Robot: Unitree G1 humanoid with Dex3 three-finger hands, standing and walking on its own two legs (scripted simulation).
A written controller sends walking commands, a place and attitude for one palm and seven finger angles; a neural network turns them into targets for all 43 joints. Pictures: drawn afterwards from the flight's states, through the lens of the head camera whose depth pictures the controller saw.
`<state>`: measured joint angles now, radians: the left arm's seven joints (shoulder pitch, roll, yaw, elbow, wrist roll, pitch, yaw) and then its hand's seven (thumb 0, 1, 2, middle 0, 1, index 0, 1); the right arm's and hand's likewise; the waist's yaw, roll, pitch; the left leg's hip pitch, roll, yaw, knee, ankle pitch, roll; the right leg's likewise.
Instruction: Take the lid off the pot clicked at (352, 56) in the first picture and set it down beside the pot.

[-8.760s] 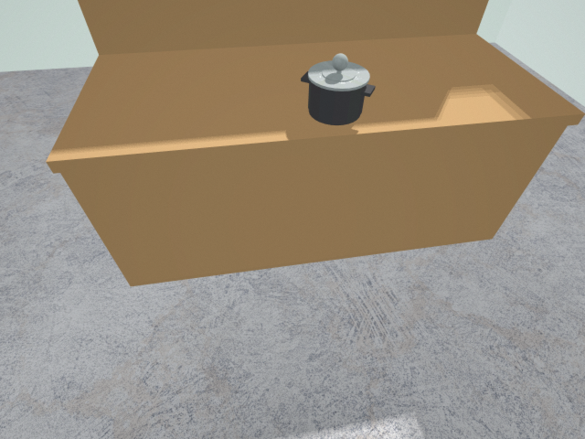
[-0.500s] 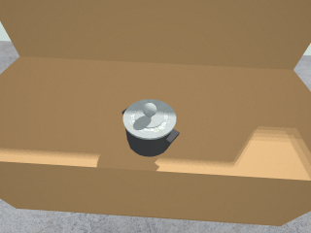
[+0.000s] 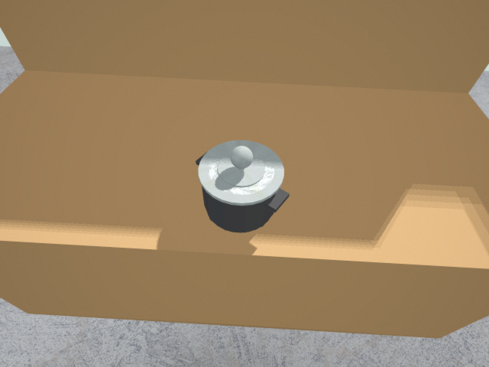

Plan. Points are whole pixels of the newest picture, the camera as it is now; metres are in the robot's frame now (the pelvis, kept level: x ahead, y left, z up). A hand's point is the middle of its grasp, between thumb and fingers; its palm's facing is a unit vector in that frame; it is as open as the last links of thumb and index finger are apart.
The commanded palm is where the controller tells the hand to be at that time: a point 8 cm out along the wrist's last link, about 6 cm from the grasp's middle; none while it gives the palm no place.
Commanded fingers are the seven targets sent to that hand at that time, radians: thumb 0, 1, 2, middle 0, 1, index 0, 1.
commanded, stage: look again from close up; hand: left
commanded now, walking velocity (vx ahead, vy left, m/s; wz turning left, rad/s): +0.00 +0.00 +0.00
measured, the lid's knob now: (241, 157) +0.49 +0.04 +0.05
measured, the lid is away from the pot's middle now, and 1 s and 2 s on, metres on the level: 0.00 0.00 0.00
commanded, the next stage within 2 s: shuffle to correct the standing spot in 0.50 s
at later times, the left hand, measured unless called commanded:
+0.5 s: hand out of the picture +0.02 +0.18 -0.17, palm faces +0.00 -0.98 -0.19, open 7.3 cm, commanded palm none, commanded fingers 0.00 0.90 0.90 -0.20 -0.30 -0.20 -0.30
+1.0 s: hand out of the picture -0.01 +0.16 -0.18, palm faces +0.00 -0.98 -0.17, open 7.3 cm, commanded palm none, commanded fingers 0.00 0.90 0.90 -0.20 -0.30 -0.20 -0.30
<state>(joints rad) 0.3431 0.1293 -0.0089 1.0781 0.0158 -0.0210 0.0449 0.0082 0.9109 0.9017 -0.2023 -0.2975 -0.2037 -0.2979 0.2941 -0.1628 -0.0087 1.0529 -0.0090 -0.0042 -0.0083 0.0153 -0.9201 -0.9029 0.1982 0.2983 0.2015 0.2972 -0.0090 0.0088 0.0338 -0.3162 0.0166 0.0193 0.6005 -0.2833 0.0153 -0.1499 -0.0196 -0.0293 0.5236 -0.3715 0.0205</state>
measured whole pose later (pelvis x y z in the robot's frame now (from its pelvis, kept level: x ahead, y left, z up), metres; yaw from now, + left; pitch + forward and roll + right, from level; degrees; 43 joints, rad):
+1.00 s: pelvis +0.00 -0.02 +0.00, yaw +0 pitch +0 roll -1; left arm 0.34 0.20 0.00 1.00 0.02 0.03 0.02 0.01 0.91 0.90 -0.20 -0.30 -0.20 -0.30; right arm 0.23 -0.15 -0.02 1.05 -0.01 0.01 -0.02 0.01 -0.92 -0.90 0.20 0.30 0.20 0.30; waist 0.00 -0.04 0.04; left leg -0.31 0.05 0.01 0.57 -0.26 -0.02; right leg -0.16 0.02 -0.04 0.51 -0.36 -0.01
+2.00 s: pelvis +0.01 -0.04 -0.01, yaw -1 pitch -1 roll -1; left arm 0.31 0.19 -0.01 0.96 0.02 0.03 0.03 0.01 0.92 0.90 -0.20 -0.30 -0.20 -0.30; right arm 0.31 -0.17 -0.01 0.95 -0.02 0.02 -0.01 0.01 -0.93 -0.90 0.20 0.30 0.20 0.30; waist -0.01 0.02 -0.01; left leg -0.29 -0.03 0.13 0.63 -0.34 0.09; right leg -0.31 -0.02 0.02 0.64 -0.34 0.00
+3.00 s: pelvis +0.05 -0.05 +0.01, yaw +1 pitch +0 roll +0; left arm 0.32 0.14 -0.03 1.08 0.01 0.00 0.05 0.01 0.92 0.90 -0.20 -0.30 -0.20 -0.30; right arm 0.32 -0.11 0.03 1.12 0.00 -0.04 -0.04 0.01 -0.92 -0.90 0.20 0.30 0.20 0.30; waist 0.00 -0.04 0.03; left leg -0.14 -0.04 0.08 0.42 -0.28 0.07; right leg -0.15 -0.02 -0.01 0.42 -0.28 0.02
